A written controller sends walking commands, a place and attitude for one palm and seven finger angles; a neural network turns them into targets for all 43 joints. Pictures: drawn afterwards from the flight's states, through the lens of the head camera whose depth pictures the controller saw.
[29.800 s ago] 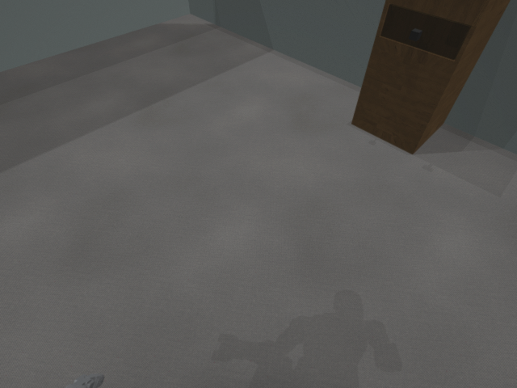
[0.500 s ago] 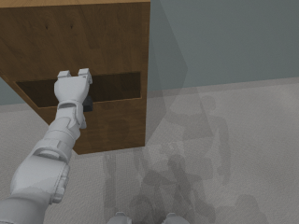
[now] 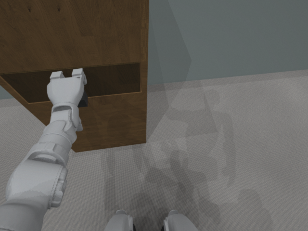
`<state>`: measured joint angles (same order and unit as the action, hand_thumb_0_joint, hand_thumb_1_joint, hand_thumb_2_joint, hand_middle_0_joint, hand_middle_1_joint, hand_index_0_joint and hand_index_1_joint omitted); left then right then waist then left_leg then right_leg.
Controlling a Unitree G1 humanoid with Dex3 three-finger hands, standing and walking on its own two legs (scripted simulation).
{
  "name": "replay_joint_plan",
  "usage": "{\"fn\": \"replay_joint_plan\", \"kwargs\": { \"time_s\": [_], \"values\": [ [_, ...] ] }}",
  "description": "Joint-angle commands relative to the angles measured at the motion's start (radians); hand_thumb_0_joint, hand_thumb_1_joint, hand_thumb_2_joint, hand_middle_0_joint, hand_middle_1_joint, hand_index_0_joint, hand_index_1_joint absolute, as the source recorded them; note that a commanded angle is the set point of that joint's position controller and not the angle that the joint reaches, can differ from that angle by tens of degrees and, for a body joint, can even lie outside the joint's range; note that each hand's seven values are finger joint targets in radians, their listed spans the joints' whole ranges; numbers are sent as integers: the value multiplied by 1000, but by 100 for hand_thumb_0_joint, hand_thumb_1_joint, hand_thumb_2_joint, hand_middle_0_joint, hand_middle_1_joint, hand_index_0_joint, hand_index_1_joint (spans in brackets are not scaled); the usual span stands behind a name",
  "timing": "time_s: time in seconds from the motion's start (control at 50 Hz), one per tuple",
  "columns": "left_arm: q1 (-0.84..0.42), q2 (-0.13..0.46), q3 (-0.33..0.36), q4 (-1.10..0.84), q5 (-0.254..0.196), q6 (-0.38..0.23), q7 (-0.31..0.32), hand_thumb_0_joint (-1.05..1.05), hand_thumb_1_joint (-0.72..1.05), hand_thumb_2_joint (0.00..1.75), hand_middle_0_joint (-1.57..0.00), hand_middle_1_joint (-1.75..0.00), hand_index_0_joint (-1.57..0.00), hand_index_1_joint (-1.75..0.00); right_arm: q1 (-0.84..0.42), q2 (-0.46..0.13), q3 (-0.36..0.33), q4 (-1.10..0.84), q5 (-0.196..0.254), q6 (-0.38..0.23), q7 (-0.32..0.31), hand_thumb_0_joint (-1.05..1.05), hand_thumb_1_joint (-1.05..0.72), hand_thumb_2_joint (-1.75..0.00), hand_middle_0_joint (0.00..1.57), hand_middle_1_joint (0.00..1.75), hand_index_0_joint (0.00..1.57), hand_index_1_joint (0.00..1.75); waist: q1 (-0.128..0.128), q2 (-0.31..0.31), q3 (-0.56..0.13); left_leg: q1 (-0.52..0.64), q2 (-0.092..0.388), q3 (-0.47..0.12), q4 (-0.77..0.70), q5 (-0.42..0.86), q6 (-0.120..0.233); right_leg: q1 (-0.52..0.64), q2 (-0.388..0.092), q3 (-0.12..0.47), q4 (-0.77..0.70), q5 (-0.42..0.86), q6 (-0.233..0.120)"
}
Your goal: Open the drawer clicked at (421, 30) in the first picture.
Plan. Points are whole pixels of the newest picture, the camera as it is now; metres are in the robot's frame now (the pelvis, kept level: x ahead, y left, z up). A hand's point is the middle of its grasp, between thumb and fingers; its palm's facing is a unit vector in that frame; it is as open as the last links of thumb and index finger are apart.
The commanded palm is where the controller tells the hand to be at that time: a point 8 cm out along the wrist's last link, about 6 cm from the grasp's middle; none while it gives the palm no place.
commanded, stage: lower the fingers behind the handle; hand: left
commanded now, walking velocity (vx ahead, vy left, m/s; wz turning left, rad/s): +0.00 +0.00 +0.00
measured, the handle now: (79, 93) +0.53 +0.20 -0.05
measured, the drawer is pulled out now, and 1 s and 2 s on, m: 0.00 0.00 0.00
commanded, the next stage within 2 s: close the thumb around the handle in 1.06 s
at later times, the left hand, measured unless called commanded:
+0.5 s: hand (77, 106) +0.49 +0.20 -0.06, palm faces -0.06 -0.03 -1.00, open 13.8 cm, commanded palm +0.48 +0.19 +0.00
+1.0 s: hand (79, 107) +0.49 +0.20 -0.06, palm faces -0.06 -0.02 -1.00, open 13.8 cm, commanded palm +0.48 +0.18 -0.01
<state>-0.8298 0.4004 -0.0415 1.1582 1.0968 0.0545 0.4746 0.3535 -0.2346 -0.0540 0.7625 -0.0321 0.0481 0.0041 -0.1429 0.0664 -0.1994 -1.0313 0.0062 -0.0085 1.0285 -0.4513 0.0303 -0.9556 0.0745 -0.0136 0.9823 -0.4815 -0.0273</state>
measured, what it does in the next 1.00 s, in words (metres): stands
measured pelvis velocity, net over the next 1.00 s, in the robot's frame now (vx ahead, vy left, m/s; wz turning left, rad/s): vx -0.02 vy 0.00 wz -0.01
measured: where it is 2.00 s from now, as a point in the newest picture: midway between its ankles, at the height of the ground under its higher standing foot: outside the picture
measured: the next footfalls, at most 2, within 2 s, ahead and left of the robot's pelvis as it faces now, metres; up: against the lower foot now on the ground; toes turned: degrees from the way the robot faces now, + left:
none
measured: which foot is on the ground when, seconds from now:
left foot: down 0.00-1.00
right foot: down 0.00-1.00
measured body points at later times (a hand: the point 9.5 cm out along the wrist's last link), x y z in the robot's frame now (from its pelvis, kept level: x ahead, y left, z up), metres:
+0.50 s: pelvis -0.01 +0.00 -0.02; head +0.13 +0.01 +0.40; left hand +0.48 +0.20 +0.00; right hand -0.02 -0.26 -0.15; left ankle +0.01 +0.10 -0.67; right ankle -0.02 -0.11 -0.67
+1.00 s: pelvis -0.02 +0.00 -0.03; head +0.13 +0.02 +0.39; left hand +0.49 +0.20 -0.01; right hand -0.03 -0.26 -0.16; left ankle +0.01 +0.10 -0.67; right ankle -0.02 -0.11 -0.67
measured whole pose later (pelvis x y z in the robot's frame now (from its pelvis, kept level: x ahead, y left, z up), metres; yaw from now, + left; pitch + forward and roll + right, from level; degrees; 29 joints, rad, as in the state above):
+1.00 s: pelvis -0.02 +0.00 -0.03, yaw +0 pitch +30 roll -4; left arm -0.93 0.43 -0.06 1.22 1.10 0.08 0.49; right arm 0.34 -0.23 -0.03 0.75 -0.05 0.02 0.01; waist -0.17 0.08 -0.20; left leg -1.24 0.01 -0.02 1.20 -0.49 0.04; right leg -1.16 0.08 -0.04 1.15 -0.52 -0.02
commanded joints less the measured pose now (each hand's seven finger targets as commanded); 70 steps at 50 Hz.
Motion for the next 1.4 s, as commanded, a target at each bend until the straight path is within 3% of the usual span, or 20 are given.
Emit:
{"fn": "replay_joint_plan", "kwargs": {
  "time_s": [0.0, 0.12, 0.24, 0.3, 0.4, 0.52, 0.62, 0.64, 0.7, 0.78, 0.82, 0.88, 0.96, 1.02, 1.14, 1.18, 1.22, 1.26, 1.32, 1.38],
  "values": [
    [-418, 177, 11, -197, 8, -17, 27, 0, -50, 30, -30, -120, -30, -120, 169, -159, -56, -37, -4, -15, -16, 0, -90, -90, 20, 30, 20, 30, -33, 44, -476, 432, -6, -19, -48, 483, 9, 156, 9, -7, -100, 465, 3],
    [-399, 212, 42, -149, 18, -33, 41, 0, -50, 30, -30, -120, -30, -120, 163, -166, -51, -33, -8, -16, -16, 0, -90, -90, 20, 30, 20, 30, -33, 15, -411, 341, -9, -17, -28, 397, 13, 112, 9, -6, -83, 403, 0],
    [-475, 217, 33, -158, 30, -28, 73, 0, -50, 30, -30, -120, -30, -120, 157, -167, -48, -39, -15, -28, -14, 0, -90, -90, 20, 30, 20, 30, -48, 62, -457, 331, -7, -24, 1, 372, 10, 50, 9, -10, -50, 354, 0],
    [-459, 241, 57, -154, 25, -22, 73, 0, -50, 30, -30, -120, -30, -120, 167, -170, -46, -39, -16, -29, -10, 0, -90, -90, 20, 30, 20, 30, -33, 70, -506, 347, -6, -30, 16, 408, 8, 56, 11, -13, -28, 373, -2],
    [-492, 231, 36, -141, 26, -14, 64, 0, -50, 30, -30, -120, -30, -120, 168, -173, -44, -35, -16, -31, -11, 0, -90, -90, 20, 30, 20, 30, -55, 70, -488, 319, -1, -35, 35, 376, 9, 10, 11, -16, -17, 343, 1],
    [-466, 236, 51, -141, 28, -20, 61, 0, -50, 30, -30, -120, -30, -120, 175, -174, -43, -29, -21, -30, -10, 0, -90, -90, 20, 30, 20, 30, -42, 90, -517, 328, 5, -48, 60, 415, 5, -22, 14, -25, 16, 347, -4],
    [-454, 182, 18, -120, 23, -5, 68, 0, -50, 30, -30, -120, -30, -120, 178, -172, -45, -26, -23, -27, -2, 0, -90, -90, 20, 30, 20, 30, -52, 77, -491, 311, 7, -48, 68, 404, 5, -45, 15, -30, 20, 333, -3],
    [-450, 212, 37, -109, 21, 0, 68, 0, -50, 30, -30, -120, -30, -120, 176, -175, -40, -28, -22, -26, -2, 0, -90, -90, 20, 30, 20, 30, -47, 57, -483, 283, 5, -48, 68, 373, 7, -36, 16, -28, 21, 318, -3],
    [-514, 222, 26, -128, 23, -4, 69, 0, -50, 30, -30, -120, -30, -120, 177, -177, -38, -30, -20, -29, -6, 0, -90, -90, 20, 30, 20, 30, -66, 65, -491, 275, 3, -52, 67, 332, 10, -51, 14, -26, 19, 284, -2],
    [-528, 239, 33, -105, 27, 17, 66, 0, -50, 30, -30, -120, -30, -120, 177, -179, -34, -27, -21, -29, -9, 0, -90, -90, 20, 30, 20, 30, -66, 79, -487, 277, 4, -57, 67, 328, 8, -68, 14, -30, 25, 266, -4],
    [-519, 217, 18, -110, 22, 19, 61, 0, -50, 30, -30, -120, -30, -120, 182, -176, -35, -33, -18, -30, -8, 0, -90, -90, 20, 30, 20, 30, -63, 86, -501, 296, 5, -58, 65, 338, 8, -67, 15, -32, 20, 267, -4],
    [-547, 194, -3, -104, 16, 23, 52, 0, -50, 30, -30, -120, -30, -120, 182, -174, -33, -30, -17, -31, -11, 0, -90, -90, 20, 30, 20, 30, -82, 77, -492, 293, 7, -63, 65, 332, 9, -78, 14, -34, 21, 262, -2],
    [-530, 214, 12, -124, 17, 13, 44, 0, -50, 30, -30, -120, -30, -120, 179, -175, -33, -34, -18, -33, -14, 0, -90, -90, 20, 30, 20, 30, -69, 83, -499, 294, 7, -56, 68, 334, 9, -63, 13, -29, 17, 272, -2],
    [-516, 215, 13, -102, 16, 5, 38, 0, -50, 30, -30, -120, -30, -120, 176, -175, -30, -34, -14, -34, -17, 0, -90, -90, 20, 30, 20, 30, -73, 63, -458, 269, 8, -59, 64, 298, 11, -78, 14, -31, 13, 241, -3],
    [-521, 237, 27, -136, 25, -8, 53, 0, -50, 30, -30, -120, -30, -120, 181, -174, -32, -36, -17, -39, -17, 0, -90, -90, 20, 30, 20, 30, -65, 79, -506, 270, 5, -52, 75, 331, 12, -52, 13, -26, 26, 285, -2],
    [-516, 205, 15, -130, 14, -3, 55, 0, -39, 35, -31, -121, -31, -121, 181, -171, -33, -34, -18, -39, -13, 0, -90, -90, 20, 30, 20, 30, -70, 81, -502, 272, 4, -49, 76, 339, 12, -49, 13, -26, 23, 294, -2],
    [-517, 241, 36, -141, 15, 0, 57, 0, -28, 40, -32, -122, -32, -122, 182, -174, -33, -32, -17, -37, -12, 0, -90, -90, 20, 30, 20, 30, -59, 92, -518, 274, 4, -45, 78, 343, 12, -34, 14, -23, 24, 308, -1],
    [-501, 243, 37, -129, 14, 6, 56, 0, -16, 44, -32, -124, -32, -124, 182, -175, -32, -34, -16, -35, -14, 0, -90, -90, 20, 30, 20, 30, -62, 63, -505, 254, 1, -43, 74, 330, 14, -16, 13, -20, 16, 311, 1],
    [-496, 246, 35, -126, 15, 8, 53, 0, 0, 52, -34, -125, -34, -125, 179, -174, -31, -31, -15, -33, -14, 0, -90, -90, 20, 30, 20, 30, -56, 88, -498, 258, 1, -40, 71, 328, 12, -20, 13, -20, 16, 310, 0],
    [-488, 271, 57, -136, 8, 4, 49, 0, 17, 59, -35, -127, -35, -127, 180, -175, -29, -34, -16, -30, -14, 0, -90, -90, 20, 30, 20, 30, -51, 55, -518, 243, -3, -35, 74, 343, 15, 28, 12, -12, 19, 351, 2]
  ]
}}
